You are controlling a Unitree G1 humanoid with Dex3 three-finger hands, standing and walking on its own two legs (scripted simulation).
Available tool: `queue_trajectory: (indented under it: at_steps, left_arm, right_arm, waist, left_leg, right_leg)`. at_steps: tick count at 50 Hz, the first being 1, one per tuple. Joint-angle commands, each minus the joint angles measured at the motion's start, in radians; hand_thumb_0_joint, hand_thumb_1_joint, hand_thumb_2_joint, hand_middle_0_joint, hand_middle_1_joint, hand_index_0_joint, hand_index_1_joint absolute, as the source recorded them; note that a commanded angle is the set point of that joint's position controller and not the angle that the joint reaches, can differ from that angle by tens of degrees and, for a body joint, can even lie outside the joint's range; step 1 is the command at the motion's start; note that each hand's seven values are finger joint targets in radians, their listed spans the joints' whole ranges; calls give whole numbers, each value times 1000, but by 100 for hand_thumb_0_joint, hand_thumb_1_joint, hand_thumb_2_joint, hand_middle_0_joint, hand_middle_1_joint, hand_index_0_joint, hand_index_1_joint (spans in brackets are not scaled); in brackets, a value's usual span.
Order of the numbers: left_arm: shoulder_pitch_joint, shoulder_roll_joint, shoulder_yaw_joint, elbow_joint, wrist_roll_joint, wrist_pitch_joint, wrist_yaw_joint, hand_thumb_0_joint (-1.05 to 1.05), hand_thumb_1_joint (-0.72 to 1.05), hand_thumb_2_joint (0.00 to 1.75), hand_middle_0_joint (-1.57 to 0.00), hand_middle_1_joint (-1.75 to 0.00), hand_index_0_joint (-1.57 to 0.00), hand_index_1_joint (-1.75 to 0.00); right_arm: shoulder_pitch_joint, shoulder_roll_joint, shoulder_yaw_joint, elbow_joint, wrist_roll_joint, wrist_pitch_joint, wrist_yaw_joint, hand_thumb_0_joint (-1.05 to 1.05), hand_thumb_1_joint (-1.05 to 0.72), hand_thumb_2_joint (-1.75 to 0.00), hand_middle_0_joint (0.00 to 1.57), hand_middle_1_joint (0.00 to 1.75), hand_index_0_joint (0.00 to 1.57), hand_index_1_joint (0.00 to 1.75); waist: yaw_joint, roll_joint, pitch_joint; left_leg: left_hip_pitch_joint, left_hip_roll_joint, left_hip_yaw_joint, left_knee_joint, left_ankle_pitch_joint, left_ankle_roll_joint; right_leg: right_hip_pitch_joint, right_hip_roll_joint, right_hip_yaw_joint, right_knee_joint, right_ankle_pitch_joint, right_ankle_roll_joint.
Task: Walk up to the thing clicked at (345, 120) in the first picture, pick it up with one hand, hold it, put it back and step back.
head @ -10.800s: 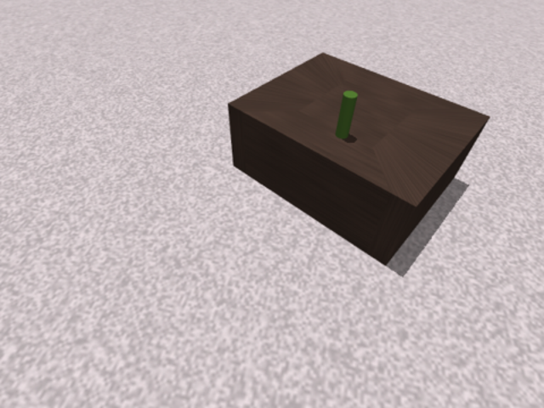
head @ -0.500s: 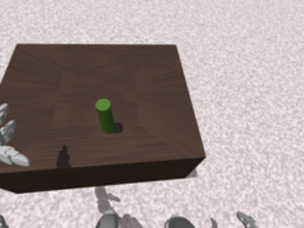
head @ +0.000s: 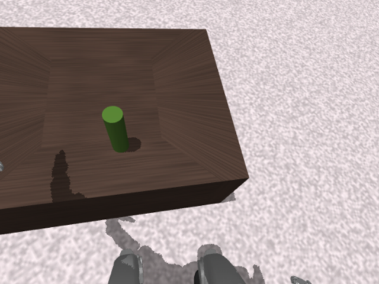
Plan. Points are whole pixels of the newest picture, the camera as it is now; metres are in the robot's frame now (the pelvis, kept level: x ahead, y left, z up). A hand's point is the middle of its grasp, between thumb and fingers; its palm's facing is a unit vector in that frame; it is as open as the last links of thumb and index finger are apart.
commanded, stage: go down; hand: left
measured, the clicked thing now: (117, 131) +0.55 +0.15 -0.20
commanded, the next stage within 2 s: approach in 1.50 s
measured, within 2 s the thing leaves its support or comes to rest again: neither
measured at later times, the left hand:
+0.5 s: hand out of the picture +0.45 +0.34 +0.05, palm faces +0.10 -0.99 -0.03, open 17.5 cm
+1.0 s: hand out of the picture +0.46 +0.35 +0.06, palm faces +0.09 -1.00 -0.02, open 17.3 cm
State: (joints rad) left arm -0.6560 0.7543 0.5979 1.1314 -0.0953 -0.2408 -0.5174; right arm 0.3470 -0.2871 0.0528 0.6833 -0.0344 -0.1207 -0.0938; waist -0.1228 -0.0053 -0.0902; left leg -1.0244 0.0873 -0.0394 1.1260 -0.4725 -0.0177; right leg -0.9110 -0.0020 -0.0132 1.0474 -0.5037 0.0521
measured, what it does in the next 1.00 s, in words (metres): stands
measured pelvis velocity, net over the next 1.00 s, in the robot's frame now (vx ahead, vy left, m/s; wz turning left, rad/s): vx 0.00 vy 0.00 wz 0.00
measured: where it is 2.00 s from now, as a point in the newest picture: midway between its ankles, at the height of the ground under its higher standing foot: outside the picture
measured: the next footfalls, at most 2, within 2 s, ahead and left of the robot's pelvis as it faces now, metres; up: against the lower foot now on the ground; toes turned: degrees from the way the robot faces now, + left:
none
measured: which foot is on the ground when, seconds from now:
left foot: down 0.00-1.00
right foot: down 0.00-1.00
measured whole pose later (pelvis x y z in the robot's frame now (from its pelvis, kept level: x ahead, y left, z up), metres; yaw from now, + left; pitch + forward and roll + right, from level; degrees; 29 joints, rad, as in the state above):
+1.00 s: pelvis +0.00 +0.00 -0.01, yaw +0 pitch +24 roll -5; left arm -0.82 0.85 0.62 1.18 -0.11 -0.27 -0.58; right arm 0.34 -0.29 0.09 0.67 -0.04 -0.11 -0.09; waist -0.15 0.00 -0.10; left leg -1.12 0.09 -0.06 1.19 -0.50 -0.01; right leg -0.99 0.00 -0.03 1.10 -0.53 0.06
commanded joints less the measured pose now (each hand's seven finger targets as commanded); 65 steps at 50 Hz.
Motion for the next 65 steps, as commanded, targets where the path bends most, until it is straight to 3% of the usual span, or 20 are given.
queue_trajectory:
  at_steps: [1, 4, 9, 12, 16, 17, 18, 19, 20, 22, 23, 29, 36, 42, 44, 47, 49, 52, 57, 65]
  left_arm:
    - [-301, 351, 40, -181, -30, -69, -7, 0, -58, 5, -7, -1, -4, -4]
    - [-315, 375, 54, -177, -33, -73, -13, 0, -58, 6, -8, -1, -3, -5]
    - [-376, 389, 51, -181, -30, -82, -20, 0, -56, 6, -7, -1, -4, -5]
    - [-402, 397, 53, -186, -31, -83, -23, 0, -58, 6, -8, -2, -4, -5]
    - [-414, 393, 43, -139, -28, -83, -27, 0, -56, 6, -7, -2, -4, -5]
    - [-450, 408, 49, -199, -33, -87, -27, 0, -56, 6, -7, -2, -4, -5]
    - [-424, 399, 48, -140, -30, -80, -27, 0, -57, 6, -8, -2, -4, -5]
    - [-442, 416, 50, -177, -31, -83, -27, 0, -55, 7, -7, -2, -3, -5]
    - [-426, 403, 43, -140, -32, -83, -30, 0, -55, 7, -7, -2, -4, -5]
    - [-486, 436, 55, -227, -34, -90, -29, 0, -52, 6, -7, -1, -3, -4]
    - [-420, 429, 59, -139, -33, -80, -31, 0, -52, 7, -7, -2, -3, -5]
    - [-450, 438, 68, -220, -45, -86, -43, 0, -49, 7, -7, -1, -3, -4]
    - [-435, 435, 64, -184, -46, -87, -53, 0, -47, 7, -7, -1, -3, -5]
    - [-459, 453, 75, -148, -45, -94, -56, 0, -50, 7, -7, -2, -3, -5]
    - [-485, 440, 53, -163, -45, -95, -62, 0, -50, 7, -7, -2, -3, -5]
    - [-499, 462, 60, -155, -44, -94, -68, 0, -46, 7, -7, -2, -3, -5]
    - [-492, 480, 75, -144, -44, -96, -70, 0, -47, 7, -7, -3, -3, -5]
    - [-519, 471, 61, -138, -42, -98, -74, 0, -45, 8, -7, -2, -3, -5]
    - [-548, 507, 74, -158, -45, -101, -80, 0, -41, 8, -6, -1, -2, -4]
    - [-556, 489, 60, -140, -50, -96, -89, 0, -43, 7, -7, -2, -3, -4]
  right_arm:
    - [121, -209, -79, -68, 3, -29, -16, 0, -89, -90, 20, 30, 20, 30]
    - [140, -206, -69, -58, -2, -23, -13, 0, -89, -90, 20, 30, 20, 30]
    - [135, -202, -66, -61, -2, -22, -11, 0, -89, -90, 20, 30, 20, 30]
    - [144, -206, -62, -59, -4, -21, -11, 0, -89, -90, 20, 30, 20, 30]
    - [140, -208, -59, -61, -4, -20, -12, 0, -89, -90, 20, 30, 20, 30]
    - [139, -205, -58, -64, -3, -19, -12, 0, -89, -90, 20, 30, 20, 30]
    - [147, -214, -61, -63, -3, -20, -13, 0, -89, -90, 20, 30, 20, 30]
    - [144, -208, -56, -69, -3, -18, -13, 0, -89, -90, 20, 30, 20, 30]
    - [138, -207, -55, -68, -2, -18, -15, 0, -88, -90, 20, 30, 20, 30]
    - [145, -205, -55, -72, -2, -17, -17, 0, -88, -90, 20, 30, 20, 30]
    - [140, -203, -50, -71, -2, -16, -18, 0, -88, -90, 20, 30, 20, 30]
    - [155, -212, -52, -66, -2, -14, -17, 0, -88, -90, 20, 30, 20, 30]
    - [165, -212, -50, -50, -8, -11, -14, 0, -89, -90, 20, 30, 20, 30]
    - [153, -209, -45, -59, -6, -12, -12, 0, -89, -90, 20, 30, 20, 30]
    - [155, -209, -44, -62, -6, -13, -10, 0, -89, -90, 20, 30, 20, 30]
    - [162, -213, -41, -60, -8, -13, -13, 0, -88, -90, 20, 30, 20, 30]
    - [153, -213, -37, -63, -7, -15, -12, 0, -88, -90, 20, 30, 20, 30]
    - [157, -219, -39, -67, -7, -13, -11, 0, -88, -90, 20, 30, 20, 30]
    - [166, -218, -33, -65, -8, -9, -10, 0, -88, -90, 20, 30, 20, 30]
    - [175, -223, -31, -62, -6, -9, -10, 0, -89, -90, 20, 30, 20, 30]
  waist:
    - [19, 206, -440]
    - [23, 206, -462]
    - [8, 208, -444]
    - [6, 223, -465]
    - [-3, 227, -436]
    - [7, 246, -471]
    - [-8, 223, -445]
    - [4, 217, -452]
    - [-9, 205, -433]
    - [3, 231, -500]
    - [1, 209, -460]
    - [8, 259, -533]
    - [-1, 260, -511]
    - [-8, 227, -462]
    - [-16, 233, -474]
    - [-24, 209, -496]
    - [-11, 235, -477]
    - [-22, 242, -471]
    - [-21, 260, -516]
    - [-33, 273, -518]
  left_leg:
    - [477, -21, -19, -125, 388, 18]
    - [476, -20, -22, -103, 468, 20]
    - [441, -22, -20, -104, 371, 24]
    - [450, -22, -24, -97, 410, 21]
    - [456, -17, -34, -105, 353, 17]
    - [455, -20, -27, -103, 343, 18]
    - [443, -19, -35, -106, 338, 17]
    - [422, -24, -25, -103, 323, 23]
    - [413, -25, -22, -102, 301, 24]
    - [418, -30, -13, -97, 313, 26]
    - [401, -30, -12, -95, 301, 28]
    - [492, -22, -34, -72, 483, 16]
    - [512, -18, -43, -52, 568, 18]
    - [426, -26, -32, -70, 392, 25]
    - [428, -27, -28, -67, 381, 26]
    - [412, -29, -23, -44, 423, 35]
    - [406, -28, -34, -57, 398, 25]
    - [411, -26, -38, -62, 370, 23]
    - [422, -27, -36, -45, 406, 24]
    - [460, -22, -48, -36, 461, 20]
  right_leg:
    - [26, 32, -41, -106, 282, -73]
    - [31, 30, -43, -97, 328, -71]
    - [16, 31, -36, -97, 279, -70]
    - [13, 28, -38, -85, 304, -71]
    - [-37, 34, -45, -84, 240, -75]
    - [-15, 32, -39, -86, 250, -75]
    - [-28, 34, -45, -85, 243, -75]
    - [-3, 33, -38, -93, 249, -74]
    - [-6, 32, -37, -97, 239, -72]
    - [42, 30, -27, -98, 265, -71]
    - [30, 32, -29, -102, 254, -69]
    - [5, 33, -43, -73, 337, -72]
    - [-27, 33, -47, -65, 368, -68]
    - [-16, 33, -35, -77, 285, -71]
    - [-16, 32, -33, -77, 288, -70]
    - [15, 32, -28, -79, 346, -62]
    - [-16, 31, -35, -63, 299, -70]
    - [-44, 33, -37, -64, 269, -73]
    - [-25, 33, -35, -60, 304, -70]
    - [-66, 35, -43, -53, 313, -71]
